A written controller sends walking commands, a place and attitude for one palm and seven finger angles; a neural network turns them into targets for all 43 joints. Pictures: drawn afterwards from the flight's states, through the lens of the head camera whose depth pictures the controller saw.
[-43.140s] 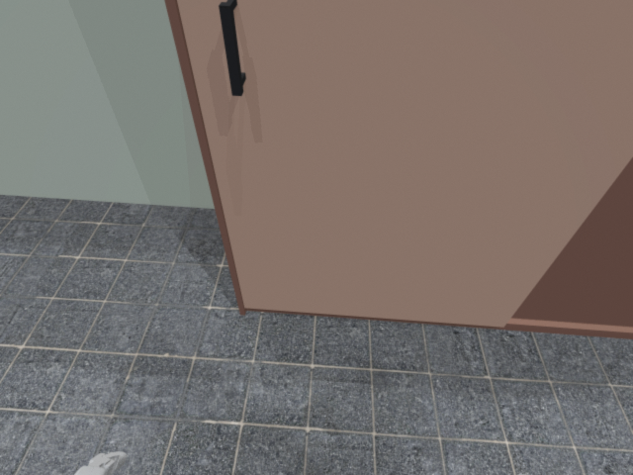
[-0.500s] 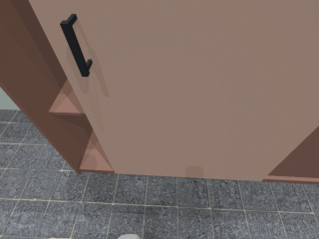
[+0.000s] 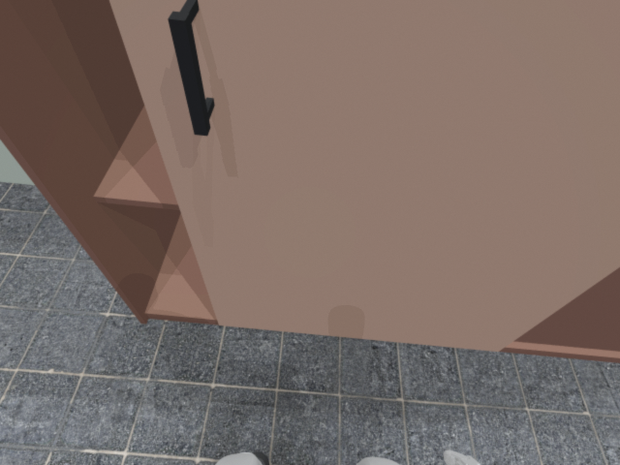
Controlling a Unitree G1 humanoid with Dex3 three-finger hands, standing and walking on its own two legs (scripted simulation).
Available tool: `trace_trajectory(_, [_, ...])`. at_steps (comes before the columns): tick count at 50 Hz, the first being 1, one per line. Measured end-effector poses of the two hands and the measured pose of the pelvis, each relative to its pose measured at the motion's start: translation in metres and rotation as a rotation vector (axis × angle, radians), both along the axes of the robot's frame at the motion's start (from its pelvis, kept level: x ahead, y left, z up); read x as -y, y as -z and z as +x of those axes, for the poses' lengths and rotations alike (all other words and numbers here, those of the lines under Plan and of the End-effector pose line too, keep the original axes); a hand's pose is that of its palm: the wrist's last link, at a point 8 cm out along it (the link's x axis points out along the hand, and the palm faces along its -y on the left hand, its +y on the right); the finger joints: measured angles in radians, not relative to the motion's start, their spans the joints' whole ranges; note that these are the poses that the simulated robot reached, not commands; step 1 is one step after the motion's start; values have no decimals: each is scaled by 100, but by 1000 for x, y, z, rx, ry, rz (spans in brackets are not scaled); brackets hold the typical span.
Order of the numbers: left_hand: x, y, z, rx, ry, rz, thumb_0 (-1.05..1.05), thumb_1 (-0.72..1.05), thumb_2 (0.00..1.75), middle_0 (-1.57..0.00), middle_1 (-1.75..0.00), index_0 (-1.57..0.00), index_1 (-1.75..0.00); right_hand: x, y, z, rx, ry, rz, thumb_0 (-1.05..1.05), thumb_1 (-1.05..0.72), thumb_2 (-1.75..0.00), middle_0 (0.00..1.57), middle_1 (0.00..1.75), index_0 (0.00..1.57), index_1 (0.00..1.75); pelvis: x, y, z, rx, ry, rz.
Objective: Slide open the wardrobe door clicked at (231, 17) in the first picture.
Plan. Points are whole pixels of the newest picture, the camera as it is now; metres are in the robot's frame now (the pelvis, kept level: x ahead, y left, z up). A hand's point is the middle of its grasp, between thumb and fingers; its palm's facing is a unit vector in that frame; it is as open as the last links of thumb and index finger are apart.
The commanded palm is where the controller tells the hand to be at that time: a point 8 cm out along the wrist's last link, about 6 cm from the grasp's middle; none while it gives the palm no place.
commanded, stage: come to a stop and stand still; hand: left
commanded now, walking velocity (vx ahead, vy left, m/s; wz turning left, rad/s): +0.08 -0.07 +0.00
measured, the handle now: (196, 71) +0.52 +0.20 +0.20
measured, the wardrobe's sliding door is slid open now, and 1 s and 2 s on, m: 0.25 0.25 0.25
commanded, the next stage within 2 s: look again from close up in 1.04 s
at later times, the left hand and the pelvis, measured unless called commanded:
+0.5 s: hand out of the picture -0.03 +0.14 -0.18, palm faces +0.06 -0.99 -0.16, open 7.4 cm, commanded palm none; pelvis -0.02 -0.02 +0.00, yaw +1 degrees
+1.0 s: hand out of the picture +0.01 +0.22 -0.17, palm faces -0.04 -0.96 -0.28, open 7.4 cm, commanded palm none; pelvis -0.02 +0.02 +0.00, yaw -2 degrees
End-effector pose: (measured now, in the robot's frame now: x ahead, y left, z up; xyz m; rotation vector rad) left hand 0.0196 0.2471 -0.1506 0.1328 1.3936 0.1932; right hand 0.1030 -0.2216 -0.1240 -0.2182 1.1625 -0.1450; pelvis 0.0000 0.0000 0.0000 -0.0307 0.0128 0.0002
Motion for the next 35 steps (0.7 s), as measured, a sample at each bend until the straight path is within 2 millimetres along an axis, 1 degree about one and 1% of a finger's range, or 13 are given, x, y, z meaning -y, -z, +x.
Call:
trace_trajectory(3, [2, -5, 0, 13, 28, 10, 0, 91, 89, -20, -30, -20, -30, 11, 2, -17, -4, 25, 4, 0, -90, -90, 21, 30, 20, 30, 5, 0, -10, -1, 8, -3])
trace_trajectory(7, [15, -9, 0, 59, 52, 28, 0, 91, 89, -20, -30, -20, -30, 33, 12, -53, -48, 60, 15, 0, -90, -90, 21, 30, 20, 30, 18, 3, -21, 6, 5, 8])
trace_trajectory(9, [24, -9, -6, 82, 57, 43, 0, 91, 89, -20, -30, -20, -30, 46, 21, -73, -83, 82, 27, 0, -90, -90, 21, 30, 20, 30, 28, 8, -26, 11, 5, 31])
trace_trajectory(11, [36, -14, -16, 78, 53, 41, 0, 91, 89, -20, -30, -20, -30, 54, 23, -92, -130, 95, 37, 0, -90, -90, 21, 30, 20, 30, 33, 5, -27, 21, -5, 30])
trace_trajectory(15, [57, -19, -33, 49, 46, 7, 0, 91, 89, -20, -30, -20, -30, 61, 19, -121, -200, 109, 50, 0, -91, -90, 20, 30, 20, 30, 38, -4, -23, 19, 5, 40])
trace_trajectory(19, [69, -15, -42, 17, 37, -29, 1, 91, 89, -20, -30, -20, -30, 59, 16, -142, -259, 113, 45, 0, -91, -90, 20, 30, 20, 30, 37, -5, -20, 13, -1, 38])
trace_trajectory(22, [67, -9, -49, -8, 12, -42, 1, 91, 89, -20, -30, -20, -30, 52, 15, -147, -296, 103, 31, 0, -91, -90, 20, 30, 20, 30, 32, -3, -18, 11, -9, 35])
trace_trajectory(25, [59, 1, -53, -33, -14, -52, 1, 91, 89, -20, -30, -20, -30, 40, 16, -144, -301, 89, 16, 1, -91, -90, 20, 30, 20, 30, 24, 2, -17, 16, -19, 34])
trace_trajectory(28, [49, 5, -55, -36, 9, -42, 1, 91, 89, -20, -30, -20, -30, 26, 16, -131, -259, 79, 22, 1, -91, -90, 20, 30, 20, 30, 15, 4, -18, 9, -2, 15])
trace_trajectory(31, [35, 8, -53, -47, 44, -38, 1, 91, 89, -20, -30, -20, -30, 9, 19, -115, -191, 67, 33, 1, -91, -90, 20, 30, 20, 30, 3, 8, -19, 3, 1, 10])
trace_trajectory(35, [13, 4, -42, -27, 54, -1, 1, 91, 89, -20, -30, -20, -30, -1, 25, -103, -144, 61, 29, 1, -94, -90, 20, 30, 20, 30, -10, 10, -17, 8, 9, 13])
